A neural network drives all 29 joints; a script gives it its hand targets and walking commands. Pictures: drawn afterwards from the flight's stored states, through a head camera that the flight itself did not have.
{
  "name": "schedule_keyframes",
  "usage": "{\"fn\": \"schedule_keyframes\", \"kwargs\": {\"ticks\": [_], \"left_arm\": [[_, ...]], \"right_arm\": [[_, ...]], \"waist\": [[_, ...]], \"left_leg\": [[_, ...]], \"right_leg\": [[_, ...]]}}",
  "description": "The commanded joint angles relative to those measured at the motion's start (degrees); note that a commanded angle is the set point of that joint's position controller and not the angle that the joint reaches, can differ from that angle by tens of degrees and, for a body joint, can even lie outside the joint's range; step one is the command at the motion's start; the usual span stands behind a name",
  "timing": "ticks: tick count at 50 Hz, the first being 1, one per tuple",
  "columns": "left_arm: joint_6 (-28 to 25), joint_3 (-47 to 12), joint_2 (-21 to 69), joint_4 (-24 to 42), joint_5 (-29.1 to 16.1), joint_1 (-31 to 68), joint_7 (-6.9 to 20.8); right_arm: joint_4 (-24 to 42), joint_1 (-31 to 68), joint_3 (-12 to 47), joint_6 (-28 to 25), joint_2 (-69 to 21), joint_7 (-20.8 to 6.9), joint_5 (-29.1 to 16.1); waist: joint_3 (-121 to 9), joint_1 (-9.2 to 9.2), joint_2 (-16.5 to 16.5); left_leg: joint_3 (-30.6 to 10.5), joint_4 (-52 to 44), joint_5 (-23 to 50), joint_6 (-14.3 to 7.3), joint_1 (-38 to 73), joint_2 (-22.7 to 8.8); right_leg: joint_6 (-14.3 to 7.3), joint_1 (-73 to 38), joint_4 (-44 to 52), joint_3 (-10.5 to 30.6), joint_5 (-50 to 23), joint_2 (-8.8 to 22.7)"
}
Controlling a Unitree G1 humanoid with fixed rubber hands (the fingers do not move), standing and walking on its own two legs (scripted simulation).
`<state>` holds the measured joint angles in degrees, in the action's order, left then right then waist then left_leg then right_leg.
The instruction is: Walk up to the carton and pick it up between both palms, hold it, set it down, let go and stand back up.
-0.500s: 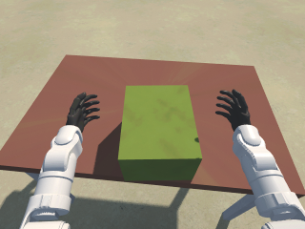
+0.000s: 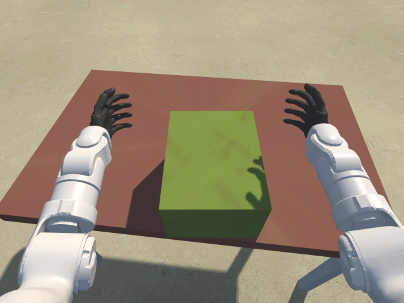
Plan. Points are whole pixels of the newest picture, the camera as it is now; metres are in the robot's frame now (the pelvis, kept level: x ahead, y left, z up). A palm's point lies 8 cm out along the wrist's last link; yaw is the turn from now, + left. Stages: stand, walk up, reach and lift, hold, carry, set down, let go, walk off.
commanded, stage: reach and lift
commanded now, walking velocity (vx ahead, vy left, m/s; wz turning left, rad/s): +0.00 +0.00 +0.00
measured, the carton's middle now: (212, 171) +0.45 +0.03 -0.06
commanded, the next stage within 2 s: none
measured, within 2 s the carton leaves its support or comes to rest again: neither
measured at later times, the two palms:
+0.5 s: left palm (121, 168) +0.40 +0.24 +0.01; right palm (288, 159) +0.43 -0.14 +0.03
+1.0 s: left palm (128, 176) +0.39 +0.22 -0.01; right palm (283, 165) +0.43 -0.14 +0.01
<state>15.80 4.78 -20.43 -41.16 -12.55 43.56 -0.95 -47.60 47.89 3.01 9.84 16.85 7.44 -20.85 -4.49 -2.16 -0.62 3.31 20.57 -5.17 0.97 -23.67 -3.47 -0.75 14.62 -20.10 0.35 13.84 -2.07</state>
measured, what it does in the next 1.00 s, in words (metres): stands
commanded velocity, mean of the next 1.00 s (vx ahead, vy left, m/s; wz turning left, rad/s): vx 0.00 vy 0.00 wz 0.00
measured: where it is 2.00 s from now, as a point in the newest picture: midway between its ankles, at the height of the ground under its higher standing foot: outside the picture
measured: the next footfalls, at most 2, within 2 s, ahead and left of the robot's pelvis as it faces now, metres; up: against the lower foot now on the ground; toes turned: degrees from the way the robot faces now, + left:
none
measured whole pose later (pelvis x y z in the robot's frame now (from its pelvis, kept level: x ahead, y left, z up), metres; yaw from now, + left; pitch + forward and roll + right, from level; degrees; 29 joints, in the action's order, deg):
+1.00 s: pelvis -0.02 +0.02 -0.03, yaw -1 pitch +24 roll -2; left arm -22.0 4.1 -10.4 -72.1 -9.5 45.4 -3.4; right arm -72.8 50.0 1.7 -18.7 11.4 3.3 -15.5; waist -13.3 -2.7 -0.2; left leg 2.6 34.9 -8.7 -0.2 -50.2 -3.9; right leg 0.4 41.0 -34.8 -0.2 17.8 -2.2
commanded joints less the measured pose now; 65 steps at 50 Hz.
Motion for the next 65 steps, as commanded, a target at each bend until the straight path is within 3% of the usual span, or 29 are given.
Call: {"fn": "schedule_keyframes", "kwargs": {"ticks": [1,4,5,6,8,9,11,14,15,16,18,19,20,21,24,25,28,31,34,36,39,41,44,46,51,57,60,62,65], "left_arm": [[-8.47,4.08,-4.87,-2.52,5.50,15.46,2.45],[-14.85,4.48,-3.52,-6.20,8.14,14.58,3.27],[-16.99,4.15,-2.97,-5.20,8.49,15.31,3.05],[-18.92,4.44,-2.67,-6.66,8.73,16.05,3.01],[-22.52,3.77,-3.33,-2.97,8.20,20.90,1.76],[-23.67,2.88,-2.62,-5.01,7.70,22.76,1.12],[-26.17,2.28,-2.30,-6.16,6.41,23.13,0.33],[-31.03,1.24,-4.74,-4.21,3.23,30.50,-1.38],[-32.50,-0.63,-3.88,-6.37,1.28,32.00,-1.60],[-33.61,-0.76,-4.57,-9.61,0.08,32.12,-1.44],[-36.15,-2.51,-3.23,-19.12,-1.38,30.34,-0.87],[-37.66,-2.58,-4.50,-18.71,-1.88,32.25,-0.87],[-38.40,-2.93,-3.45,-23.02,-1.18,30.07,-0.77],[-39.22,-3.10,-2.84,-25.84,-1.23,30.01,-0.65],[-40.67,-2.37,-1.91,-27.78,0.74,28.43,-0.55],[-40.48,-1.86,-1.68,-28.02,1.32,28.17,-0.68],[-39.48,-0.58,-0.06,-27.56,4.34,25.80,-0.99],[-38.77,0.20,1.16,-24.21,5.78,25.68,-2.14],[-38.70,0.75,1.36,-22.70,4.40,25.38,-2.94],[-38.76,0.61,1.32,-22.30,3.89,25.64,-3.25],[-39.27,-0.60,2.57,-20.45,3.19,26.63,-3.20],[-39.63,-0.96,2.55,-21.16,1.67,26.46,-2.39],[-40.40,-0.52,3.85,-20.48,2.47,26.79,-2.26],[-40.69,-0.03,4.74,-21.70,3.58,28.50,-2.05],[-41.36,-0.07,9.34,-23.11,6.47,30.42,-2.44],[-40.28,7.36,12.90,-19.86,16.97,28.47,-3.40],[-39.16,6.25,28.49,-19.34,21.94,30.43,-1.20],[-40.43,4.74,42.38,-22.36,26.39,30.48,2.83],[-42.63,5.99,46.70,-26.63,31.99,27.35,4.72]], "right_arm": [[-1.15,15.98,1.08,-7.67,5.70,-0.18,0.53],[-4.91,14.55,1.77,-13.02,4.58,-0.57,1.53],[-4.94,14.04,0.71,-14.87,4.89,-0.94,2.00],[-4.91,14.54,1.29,-16.39,4.23,-1.09,2.35],[-2.98,17.16,-0.72,-19.10,5.47,-1.77,2.69],[-3.79,18.00,-1.52,-19.89,5.39,-2.01,3.40],[-1.51,19.57,-1.80,-21.58,5.23,-2.06,3.68],[2.58,24.09,-5.09,-23.58,4.94,-2.10,6.30],[2.55,25.78,-4.71,-23.59,3.95,-2.02,6.17],[2.36,26.96,-4.17,-23.48,3.10,-1.81,6.56],[-4.88,25.04,-3.24,-23.26,0.30,-1.59,6.77],[-6.89,24.86,-4.11,-23.87,0.17,-1.58,6.56],[-11.82,22.65,-2.76,-24.05,-0.51,-1.70,6.19],[-14.61,22.76,-2.47,-24.65,-0.40,-1.81,5.56],[-19.85,21.31,-2.12,-28.28,2.15,-2.21,4.60],[-20.61,21.67,-1.41,-29.24,3.50,-2.10,3.81],[-23.33,21.18,-0.54,-31.57,4.75,-2.50,2.39],[-21.62,22.84,-2.15,-33.31,6.88,-3.37,3.21],[-15.44,24.11,-1.71,-33.63,6.36,-3.40,4.41],[-13.31,25.59,-0.43,-33.05,5.23,-3.61,3.21],[-13.49,24.35,-1.14,-32.03,4.85,-4.21,3.75],[-13.43,23.93,0.09,-31.17,3.12,-4.17,3.50],[-16.46,23.32,-0.66,-31.17,2.00,-4.10,4.64],[-18.48,24.56,-1.43,-30.79,-0.40,-4.11,5.09],[-17.43,26.22,-6.77,-31.23,-4.42,-4.02,10.41],[-13.84,25.03,-13.47,-32.52,-10.21,-3.00,19.73],[-13.22,26.06,-14.53,-32.68,-25.71,-5.38,26.54],[-13.04,25.91,-14.37,-33.83,-42.07,-9.08,35.77],[-14.64,20.87,-15.88,-35.19,-49.35,-11.58,44.03]], "waist": [[-30.08,-0.37,-0.49],[-28.05,-0.95,0.33],[-29.32,-0.99,2.47],[-28.00,-1.22,1.70],[-32.51,-1.02,4.02],[-32.93,-0.52,4.38],[-34.44,-0.52,2.84],[-45.69,-0.15,4.00],[-46.81,0.95,2.24],[-48.28,0.33,1.11],[-46.21,1.40,-0.13],[-48.44,1.60,0.94],[-46.72,1.92,2.30],[-46.40,1.85,1.39],[-50.57,1.53,4.85],[-49.68,1.50,4.21],[-47.54,0.22,7.20],[-48.03,-1.28,7.80],[-49.72,-1.45,2.27],[-50.63,-2.24,1.16],[-52.96,-1.09,1.22],[-50.71,-0.50,-1.41],[-49.76,0.36,-0.07],[-48.54,0.09,0.77],[-47.22,0.94,3.22],[-48.17,-0.70,3.58],[-45.43,-0.15,4.57],[-42.66,0.40,3.48],[-41.20,0.37,1.85]], "left_leg": [[-2.78,6.14,24.35,-0.82,30.60,2.06],[-2.44,6.36,27.03,-0.16,28.78,2.00],[-2.43,6.50,27.39,0.50,30.29,1.88],[-1.88,6.96,26.93,0.48,29.19,1.79],[-1.69,7.64,25.97,1.18,29.53,1.83],[-1.85,8.03,24.28,1.76,29.07,1.51],[-1.46,9.52,22.52,1.40,27.81,1.57],[-1.23,11.18,15.56,1.08,23.52,1.47],[-1.44,11.92,14.37,0.63,21.03,1.57],[-1.58,12.52,12.40,0.16,18.39,1.58],[-1.82,13.78,8.03,-0.80,12.89,1.51],[-1.88,14.36,7.65,-0.36,11.07,1.50],[-1.88,15.28,7.80,-0.25,10.30,1.57],[-2.25,15.75,8.55,-0.02,10.09,1.14],[-2.73,19.17,20.87,2.18,16.89,0.94],[-2.72,20.20,23.80,2.55,19.54,0.63],[-2.91,20.68,29.65,3.93,22.46,0.23],[-3.47,20.21,30.40,5.03,25.03,-0.24],[-3.22,20.72,28.92,3.63,23.10,0.44],[-3.09,20.31,27.17,2.67,20.04,0.49],[-2.90,20.39,26.65,2.73,20.12,0.29],[-2.54,19.49,21.40,1.47,17.52,0.61],[-2.93,19.32,22.98,1.81,16.89,0.67],[-2.61,19.26,19.27,1.89,15.52,0.61],[-2.26,18.83,16.20,1.96,14.59,0.64],[-1.23,17.09,19.40,2.59,16.90,1.20],[-0.88,15.92,20.98,2.59,20.34,0.92],[-0.02,13.92,20.07,1.52,19.01,1.51],[0.81,12.43,22.73,1.32,19.43,1.21]], "right_leg": [[5.66,4.46,1.76,-1.42,-28.26,-0.06],[5.52,5.83,2.00,-1.98,-29.93,-0.40],[5.06,7.21,2.38,-2.27,-27.80,-0.49],[4.84,8.43,2.42,-2.48,-26.53,-0.63],[4.35,11.89,2.04,-2.62,-23.02,-0.89],[3.77,13.68,2.04,-2.88,-19.59,-0.87],[3.86,16.01,1.46,-2.89,-17.89,-0.79],[3.32,18.77,-1.02,-2.08,-12.62,0.49],[3.44,19.62,-2.33,-2.17,-12.71,0.68],[3.45,19.55,-3.56,-1.75,-12.23,1.14],[3.66,21.40,-5.83,-1.30,-9.37,1.91],[3.57,22.56,-6.76,-1.26,-8.98,2.17],[3.51,23.80,-7.69,-0.68,-8.12,2.78],[3.66,24.46,-8.04,-1.24,-8.89,2.38],[3.23,27.28,-10.23,-2.88,-16.86,1.14],[3.50,28.32,-9.80,-3.43,-18.63,0.21],[2.88,29.34,-9.06,-3.94,-20.94,-0.59],[2.07,32.92,-8.09,-4.88,-16.53,-1.64],[2.86,31.93,-8.37,-4.98,-17.61,-2.10],[3.35,29.34,-9.12,-4.22,-18.56,-1.83],[2.98,30.35,-9.40,-3.97,-17.09,-1.51],[3.46,29.48,-8.78,-2.96,-13.59,-0.76],[3.50,30.28,-9.47,-3.11,-15.42,-0.74],[3.12,31.20,-9.16,-3.34,-10.47,-0.39],[2.26,32.26,-8.68,-3.04,-7.29,0.04],[2.47,26.86,-8.02,-3.80,-11.75,-0.54],[1.79,25.23,-5.56,-3.94,-12.13,-0.28],[1.72,20.71,-4.24,-4.23,-14.99,0.21],[2.13,13.54,-4.38,-4.40,-22.40,0.07]]}}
